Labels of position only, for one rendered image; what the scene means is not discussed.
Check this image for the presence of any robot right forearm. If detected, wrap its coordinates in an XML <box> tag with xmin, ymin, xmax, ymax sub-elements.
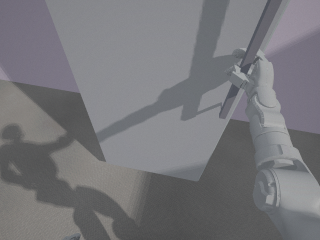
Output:
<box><xmin>245</xmin><ymin>86</ymin><xmax>320</xmax><ymax>189</ymax></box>

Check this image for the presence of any robot right hand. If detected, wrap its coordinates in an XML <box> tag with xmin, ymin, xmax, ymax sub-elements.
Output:
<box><xmin>225</xmin><ymin>48</ymin><xmax>274</xmax><ymax>97</ymax></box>

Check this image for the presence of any fridge door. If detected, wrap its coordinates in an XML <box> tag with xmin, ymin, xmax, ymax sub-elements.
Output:
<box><xmin>45</xmin><ymin>0</ymin><xmax>288</xmax><ymax>182</ymax></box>

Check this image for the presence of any robot right upper arm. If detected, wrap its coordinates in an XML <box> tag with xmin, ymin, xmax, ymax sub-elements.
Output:
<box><xmin>252</xmin><ymin>167</ymin><xmax>320</xmax><ymax>240</ymax></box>

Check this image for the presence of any handle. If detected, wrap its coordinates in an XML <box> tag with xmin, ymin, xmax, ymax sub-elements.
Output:
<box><xmin>219</xmin><ymin>0</ymin><xmax>282</xmax><ymax>119</ymax></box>

